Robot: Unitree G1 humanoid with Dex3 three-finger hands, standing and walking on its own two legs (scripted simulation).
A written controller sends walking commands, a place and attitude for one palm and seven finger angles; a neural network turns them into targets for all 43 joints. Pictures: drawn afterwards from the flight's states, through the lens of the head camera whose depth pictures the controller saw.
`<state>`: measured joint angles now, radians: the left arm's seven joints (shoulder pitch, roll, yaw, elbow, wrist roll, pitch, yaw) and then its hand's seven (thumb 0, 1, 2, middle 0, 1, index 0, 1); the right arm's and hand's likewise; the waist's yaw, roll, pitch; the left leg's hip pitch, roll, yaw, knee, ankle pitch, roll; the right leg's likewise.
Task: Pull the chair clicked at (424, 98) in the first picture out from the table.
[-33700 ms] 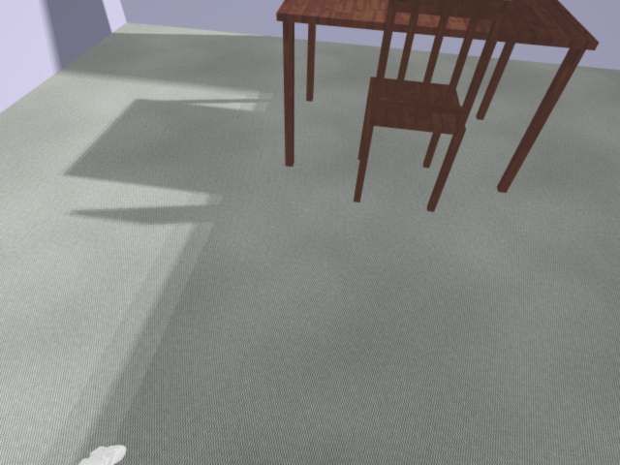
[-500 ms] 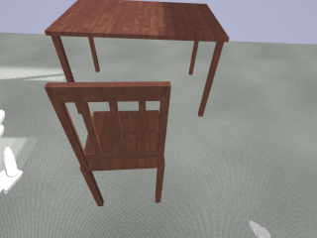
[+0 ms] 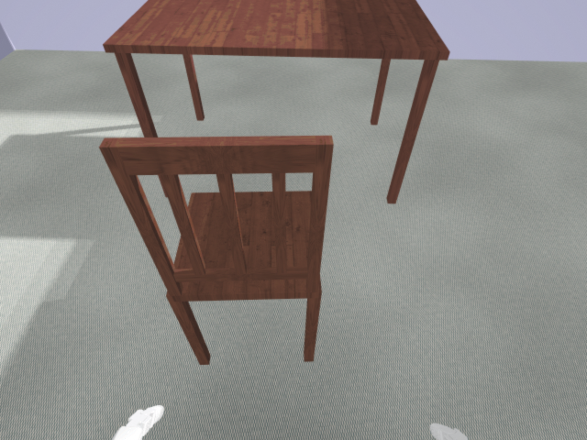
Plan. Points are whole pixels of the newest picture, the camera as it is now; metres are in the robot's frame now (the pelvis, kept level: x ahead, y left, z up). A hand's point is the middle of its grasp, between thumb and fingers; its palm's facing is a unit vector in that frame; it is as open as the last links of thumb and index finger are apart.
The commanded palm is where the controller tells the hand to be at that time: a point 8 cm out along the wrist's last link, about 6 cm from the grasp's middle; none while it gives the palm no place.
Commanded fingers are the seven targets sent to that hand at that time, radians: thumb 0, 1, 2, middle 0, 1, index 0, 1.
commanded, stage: let the arm hang, fingers relaxed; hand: left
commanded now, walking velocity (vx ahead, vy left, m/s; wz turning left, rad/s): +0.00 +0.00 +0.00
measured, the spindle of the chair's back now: (233, 227) +0.52 +0.15 -0.07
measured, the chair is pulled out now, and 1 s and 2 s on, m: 0.60 0.60 0.60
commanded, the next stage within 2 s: look to check the result in 0.88 s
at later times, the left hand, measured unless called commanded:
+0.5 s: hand out of the picture -0.06 +0.16 -0.16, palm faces +0.03 -0.97 -0.24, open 7.4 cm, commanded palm none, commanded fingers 0.00 0.90 0.90 -0.20 -0.30 -0.20 -0.30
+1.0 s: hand out of the picture -0.01 +0.12 -0.17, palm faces +0.04 -0.98 -0.17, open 7.4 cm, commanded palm none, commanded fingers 0.00 0.90 0.90 -0.20 -0.30 -0.20 -0.30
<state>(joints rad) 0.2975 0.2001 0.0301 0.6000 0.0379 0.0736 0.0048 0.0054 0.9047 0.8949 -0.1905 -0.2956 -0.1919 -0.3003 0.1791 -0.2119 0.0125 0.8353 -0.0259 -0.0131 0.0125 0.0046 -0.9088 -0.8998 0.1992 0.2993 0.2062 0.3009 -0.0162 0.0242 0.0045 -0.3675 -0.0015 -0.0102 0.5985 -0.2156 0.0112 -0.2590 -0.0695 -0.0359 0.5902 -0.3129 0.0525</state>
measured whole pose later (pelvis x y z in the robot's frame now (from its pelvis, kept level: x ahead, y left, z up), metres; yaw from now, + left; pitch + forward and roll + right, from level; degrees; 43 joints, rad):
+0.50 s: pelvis +0.00 -0.02 +0.01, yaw +1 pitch -2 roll -1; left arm 0.42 0.18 -0.01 1.08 0.01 0.03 0.03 0.00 0.91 0.89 -0.19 -0.30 -0.20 -0.30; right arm 0.39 -0.14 -0.01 1.04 -0.02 0.02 -0.01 0.00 -0.91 -0.90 0.20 0.30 0.20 0.30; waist 0.00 0.04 0.02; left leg -0.32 0.03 -0.04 0.52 -0.17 -0.02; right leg -0.21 -0.04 -0.06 0.52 -0.28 0.01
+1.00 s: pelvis +0.01 -0.04 +0.01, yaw +0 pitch -2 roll -1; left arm 0.33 0.12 0.00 1.07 0.01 0.01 0.03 0.00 0.91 0.89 -0.20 -0.30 -0.20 -0.30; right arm 0.35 -0.11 -0.01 1.07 -0.02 0.00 -0.03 0.00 -0.91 -0.90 0.20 0.30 0.20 0.30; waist -0.01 0.02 0.05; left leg -0.29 0.05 -0.04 0.49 -0.18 -0.04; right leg -0.19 -0.01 -0.07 0.50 -0.29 -0.01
